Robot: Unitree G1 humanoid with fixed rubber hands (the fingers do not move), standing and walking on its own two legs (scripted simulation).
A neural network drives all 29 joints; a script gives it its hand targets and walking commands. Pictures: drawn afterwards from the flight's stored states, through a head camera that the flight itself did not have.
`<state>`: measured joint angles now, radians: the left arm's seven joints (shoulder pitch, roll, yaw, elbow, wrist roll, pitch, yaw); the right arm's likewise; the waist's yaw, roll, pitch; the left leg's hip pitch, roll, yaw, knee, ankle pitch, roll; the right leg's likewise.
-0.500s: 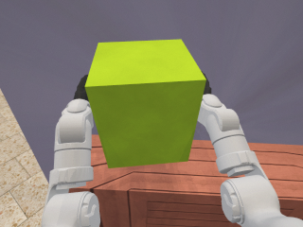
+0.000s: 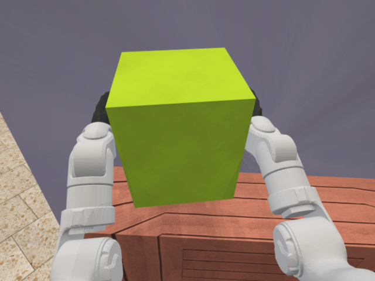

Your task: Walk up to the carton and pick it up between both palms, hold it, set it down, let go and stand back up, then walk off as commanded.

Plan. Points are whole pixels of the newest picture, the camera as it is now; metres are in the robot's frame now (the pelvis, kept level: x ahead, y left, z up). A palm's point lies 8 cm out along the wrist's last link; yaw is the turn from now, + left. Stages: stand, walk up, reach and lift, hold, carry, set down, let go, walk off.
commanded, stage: hold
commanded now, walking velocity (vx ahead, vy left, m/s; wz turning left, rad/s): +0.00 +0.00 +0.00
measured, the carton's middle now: (179, 128) +0.37 -0.01 +0.22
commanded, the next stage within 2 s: none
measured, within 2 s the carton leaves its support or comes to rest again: neither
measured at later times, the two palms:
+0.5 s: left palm (100, 127) +0.36 +0.15 +0.23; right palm (250, 120) +0.36 -0.15 +0.24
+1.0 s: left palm (101, 127) +0.36 +0.14 +0.23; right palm (252, 119) +0.36 -0.16 +0.24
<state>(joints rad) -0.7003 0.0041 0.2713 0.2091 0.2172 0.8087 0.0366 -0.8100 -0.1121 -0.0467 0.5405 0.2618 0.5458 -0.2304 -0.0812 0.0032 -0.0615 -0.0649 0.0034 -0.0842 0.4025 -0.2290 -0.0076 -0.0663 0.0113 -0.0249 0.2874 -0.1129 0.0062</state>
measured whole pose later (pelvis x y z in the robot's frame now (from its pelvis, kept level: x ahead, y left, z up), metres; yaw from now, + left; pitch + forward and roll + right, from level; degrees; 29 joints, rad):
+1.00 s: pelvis +0.00 +0.00 +0.00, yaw +0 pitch -6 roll -1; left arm -0.72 0.00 0.29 0.23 0.22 0.81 0.04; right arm -0.83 -0.12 -0.05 0.56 0.27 0.55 -0.23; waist -0.08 0.00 -0.07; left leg -0.07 0.00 -0.09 0.40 -0.22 -0.01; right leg -0.07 0.01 -0.02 0.29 -0.11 0.00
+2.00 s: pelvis +0.00 +0.00 +0.00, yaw +0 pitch -7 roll -1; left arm -0.71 0.00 0.29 0.23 0.22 0.81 0.04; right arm -0.83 -0.11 -0.04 0.58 0.27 0.54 -0.23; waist -0.08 0.00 -0.06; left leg -0.06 0.00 -0.09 0.40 -0.22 -0.01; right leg -0.06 0.01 -0.01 0.29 -0.12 0.01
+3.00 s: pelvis +0.00 +0.00 +0.00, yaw +1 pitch -6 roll -1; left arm -0.70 0.01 0.27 0.20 0.21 0.81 0.04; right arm -0.81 -0.11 -0.04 0.53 0.27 0.56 -0.24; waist -0.08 0.00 -0.07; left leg -0.07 0.00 -0.10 0.40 -0.22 -0.01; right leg -0.06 0.01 -0.02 0.29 -0.12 0.00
